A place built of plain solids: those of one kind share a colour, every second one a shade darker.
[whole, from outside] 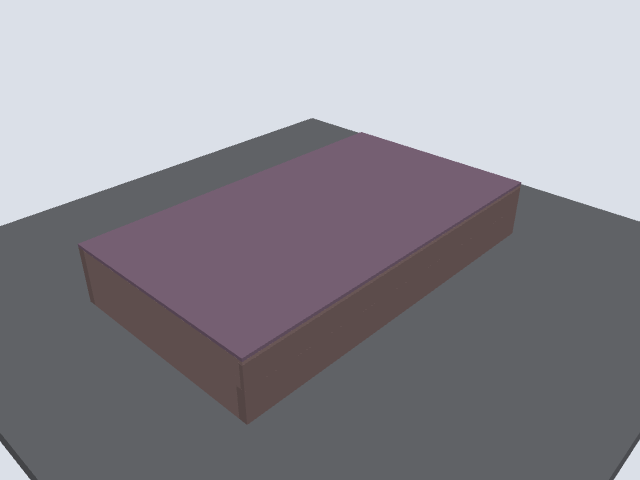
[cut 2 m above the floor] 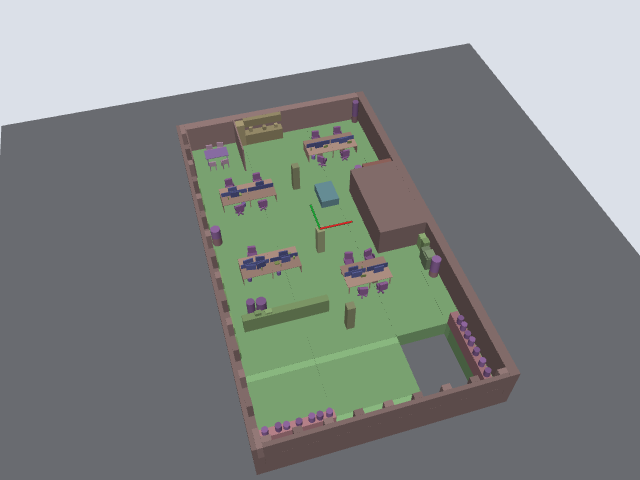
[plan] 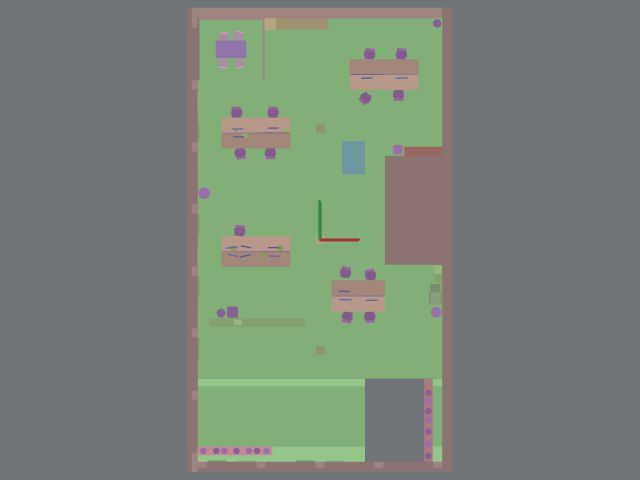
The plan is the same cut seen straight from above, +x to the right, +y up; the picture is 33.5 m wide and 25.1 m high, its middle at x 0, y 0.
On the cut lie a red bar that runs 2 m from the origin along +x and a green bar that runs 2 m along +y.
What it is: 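An open-plan office floor, part of it under refit; desks in benches, packed with the room that their use needs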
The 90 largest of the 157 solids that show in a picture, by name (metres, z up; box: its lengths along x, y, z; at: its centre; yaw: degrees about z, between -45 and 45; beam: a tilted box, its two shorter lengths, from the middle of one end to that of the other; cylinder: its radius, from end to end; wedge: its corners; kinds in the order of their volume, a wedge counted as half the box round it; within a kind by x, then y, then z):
{
 "floor_1": {"box": [3.9, 0.8, 1.2], "at": [-4.45, -11.2, 0.55]},
 "floor_2": {"box": [3.9, 3.15, 1.2], "at": [-4.45, -9.22, 0.55]},
 "floor_3": {"box": [3.9, 0.4, 1.2], "at": [-4.45, -7.45, 0.55]},
 "floor_4": {"box": [3.9, 18.85, 1.2], "at": [-4.45, 2.17, 0.55]},
 "floor_5": {"box": [4.85, 0.8, 1.2], "at": [-0.08, -11.2, 0.55]},
 "floor_6": {"box": [4.85, 0.4, 1.2], "at": [-0.08, -7.45, 0.55]},
 "floor_7": {"box": [4.85, 3.15, 1.2], "at": [-0.07, -9.22, 0.55]},
 "floor_8": {"box": [4.85, 18.85, 1.2], "at": [-0.07, 2.17, 0.55]},
 "floor_9": {"box": [3.1, 18.85, 1.2], "at": [3.9, 2.18, 0.55]},
 "floor_10": {"box": [0.95, 18.85, 1.2], "at": [5.92, 2.17, 0.55]},
 "floor_11": {"box": [0.95, 0.8, 1.2], "at": [5.93, -11.2, 0.55]},
 "floor_12": {"box": [0.95, 3.15, 1.2], "at": [5.93, -9.22, 0.55]},
 "floor_13": {"box": [0.95, 0.4, 1.2], "at": [5.93, -7.45, 0.55]},
 "wall_1": {"box": [0.24, 24.3, 1.49], "at": [-6.83, 0.0, 2.76]},
 "wall_2": {"box": [0.55, 24.3, 2.06], "at": [-6.67, 0.0, 0.98]},
 "wall_3": {"box": [0.55, 24.3, 0.19], "at": [-6.67, 0.0, 3.6]},
 "wall_4": {"box": [0.31, 1.03, 1.49], "at": [-6.55, -11.63, 2.76]},
 "wall_5": {"box": [0.31, 0.46, 1.49], "at": [-6.55, -9.73, 2.76]},
 "wall_6": {"box": [0.31, 0.47, 1.49], "at": [-6.55, -8.11, 2.76]},
 "wall_7": {"box": [0.31, 0.46, 1.49], "at": [-6.55, -6.49, 2.76]},
 "wall_8": {"box": [0.31, 0.46, 1.49], "at": [-6.55, -4.86, 2.76]},
 "wall_9": {"box": [0.31, 0.47, 1.49], "at": [-6.55, -3.24, 2.76]},
 "wall_10": {"box": [0.31, 0.46, 1.49], "at": [-6.55, -1.62, 2.76]},
 "wall_11": {"box": [0.31, 0.46, 1.49], "at": [-6.55, 0.0, 2.76]},
 "wall_12": {"box": [0.31, 0.46, 1.49], "at": [-6.55, 1.62, 2.76]},
 "wall_13": {"box": [0.31, 0.47, 1.49], "at": [-6.55, 3.24, 2.76]},
 "wall_14": {"box": [0.31, 0.46, 1.49], "at": [-6.55, 4.86, 2.76]},
 "wall_15": {"box": [0.31, 0.46, 1.49], "at": [-6.55, 6.49, 2.76]},
 "wall_16": {"box": [0.31, 0.47, 1.49], "at": [-6.55, 8.11, 2.76]},
 "wall_17": {"box": [0.31, 0.46, 1.49], "at": [-6.55, 9.73, 2.76]},
 "wall_18": {"box": [0.31, 1.03, 1.49], "at": [-6.55, 11.63, 2.76]},
 "wall_19": {"box": [0.1, 3.25, 2.54], "at": [-6.35, 9.97, 2.42]},
 "wall_20": {"box": [0.48, 0.31, 1.49], "at": [-6.16, -11.76, 2.76]},
 "wall_21": {"box": [3.3, 0.1, 2.54], "at": [-4.65, 11.55, 2.42]},
 "wall_22": {"box": [0.46, 0.31, 1.49], "at": [-4.61, -11.76, 2.76]},
 "wall_23": {"box": [0.47, 0.31, 1.49], "at": [-3.08, -11.76, 2.76]},
 "wall_24": {"box": [0.1, 3.25, 2.54], "at": [-2.95, 9.97, 2.42]},
 "wall_25": {"box": [0.46, 0.31, 1.49], "at": [-1.54, -11.76, 2.76]},
 "wall_26": {"box": [12.8, 0.24, 1.49], "at": [0.0, -12.03, 2.76]},
 "wall_27": {"box": [12.8, 0.55, 2.06], "at": [0.0, -11.88, 0.98]},
 "wall_28": {"box": [0.46, 0.31, 1.49], "at": [0.0, -11.76, 2.76]},
 "wall_29": {"box": [12.8, 0.55, 3.74], "at": [0.0, 11.88, 1.82]},
 "wall_30": {"box": [0.46, 0.31, 1.49], "at": [1.54, -11.76, 2.76]},
 "wall_31": {"box": [0.47, 0.31, 1.49], "at": [3.08, -11.76, 2.76]},
 "wall_32": {"box": [0.46, 0.31, 1.49], "at": [4.61, -11.76, 2.76]},
 "wall_33": {"box": [3.0, 5.7, 2.54], "at": [4.9, 1.55, 2.42]},
 "wall_34": {"box": [0.48, 0.31, 1.49], "at": [6.16, -11.76, 2.76]},
 "wall_35": {"box": [0.55, 24.3, 3.74], "at": [6.67, 0.0, 1.82]},
 "roof_1": {"box": [13.9, 24.3, 0.2], "at": [0.0, 0.0, 3.79]},
 "joinery_1": {"box": [3.9, 0.45, 0.94], "at": [-4.45, -11.03, 1.62]},
 "joinery_2": {"box": [0.45, 4.35, 1.08], "at": [5.67, -9.43, 1.69]},
 "store_1": {"box": [5.0, 0.44, 1.13], "at": [-3.3, -4.32, 1.71]},
 "store_2": {"box": [0.4, 0.42, 1.15], "at": [6.18, -2.01, 1.73]},
 "store_3": {"box": [0.4, 0.42, 1.05], "at": [6.18, -1.55, 1.68]},
 "counter_1": {"box": [0.6, 0.62, 1.86], "at": [-2.6, 11.29, 2.08]},
 "counter_2": {"box": [2.75, 0.6, 0.9], "at": [-0.93, 11.3, 1.6]},
 "counter_3": {"box": [2.75, 0.34, 0.7], "at": [-0.93, 11.43, 2.92]},
 "lockers_1": {"box": [2.0, 0.48, 1.84], "at": [5.4, 4.64, 2.07]},
 "column_1": {"box": [0.47, 0.47, 2.54], "at": [0.03, -5.77, 2.42]},
 "column_2": {"box": [0.47, 0.47, 2.54], "at": [0.03, 0.03, 2.42]},
 "column_3": {"box": [0.47, 0.47, 2.54], "at": [0.03, 5.83, 2.42]},
 "plant_1": {"cylinder": 0.3, "from": [-6.05, 2.45, 1.81], "to": [-6.05, 2.45, 2.46]},
 "plant_2": {"cylinder": 0.23, "from": [-5.17, -3.83, 1.72], "to": [-5.17, -3.83, 2.97]},
 "plant_3": {"cylinder": 0.29, "from": [-4.58, -3.77, 1.7], "to": [-4.58, -3.77, 2.71]},
 "plant_4": {"cylinder": 0.25, "from": [4.08, 4.72, 1.69], "to": [4.08, 4.72, 2.9]},
 "plant_5": {"cylinder": 0.17, "from": [5.67, -10.7, 2.23], "to": [5.67, -10.7, 2.71]},
 "plant_6": {"cylinder": 0.17, "from": [5.67, -9.4, 2.23], "to": [5.67, -9.4, 2.74]},
 "plant_7": {"cylinder": 0.17, "from": [5.67, -8.42, 2.23], "to": [5.67, -8.42, 2.73]},
 "plant_8": {"cylinder": 0.17, "from": [5.67, -7.99, 2.23], "to": [5.67, -7.99, 2.73]},
 "plant_9": {"cylinder": 0.28, "from": [6.08, -3.77, 1.63], "to": [6.08, -3.77, 2.65]},
 "plant_10": {"cylinder": 0.22, "from": [6.12, 11.32, 1.74], "to": [6.12, 11.32, 2.96]},
 "stack_1": {"box": [1.2, 1.74, 0.59], "at": [1.75, 4.29, 1.44]},
 "copier_1": {"box": [0.66, 0.62, 1.02], "at": [6.03, -3.05, 1.66]},
 "copier_2": {"box": [0.54, 0.44, 0.96], "at": [6.03, -2.52, 1.63]},
 "desk_1": {"box": [1.8, 0.8, 0.032], "at": [-4.25, -1.0, 1.86]},
 "desk_2": {"box": [1.8, 0.8, 0.032], "at": [-4.25, -0.2, 1.86]},
 "desk_3": {"box": [1.8, 0.8, 0.032], "at": [-4.25, 5.2, 1.86]},
 "desk_4": {"box": [1.8, 0.8, 0.032], "at": [-4.25, 6.0, 1.86]},
 "desk_5": {"box": [1.8, 0.8, 0.032], "at": [-2.45, -1.0, 1.86]},
 "desk_6": {"box": [1.8, 0.8, 0.032], "at": [-2.45, -0.2, 1.86]},
 "desk_7": {"box": [1.8, 0.8, 0.032], "at": [-2.45, 5.2, 1.86]},
 "desk_8": {"box": [1.8, 0.8, 0.032], "at": [-2.45, 6.0, 1.86]},
 "desk_9": {"box": [2.3, 0.2, 0.13], "at": [2.0, -2.92, 1.78]},
 "desk_10": {"box": [1.8, 0.8, 0.032], "at": [2.45, 8.25, 1.86]},
 "desk_11": {"box": [1.8, 0.8, 0.032], "at": [2.45, 9.05, 1.86]},
 "desk_12": {"box": [1.8, 0.8, 0.032], "at": [4.25, 8.25, 1.86]},
 "desk_13": {"box": [1.8, 0.8, 0.032], "at": [4.25, 9.05, 1.86]},
 "tub_1": {"cylinder": 0.3, "from": [-6.05, 2.45, 1.15], "to": [-6.05, 2.45, 1.81]},
 "tub_2": {"cylinder": 0.28, "from": [6.08, -3.77, 1.15], "to": [6.08, -3.77, 1.63]},
 "table_1": {"box": [1.6, 0.92, 0.04], "at": [-4.65, 9.97, 1.87]}
}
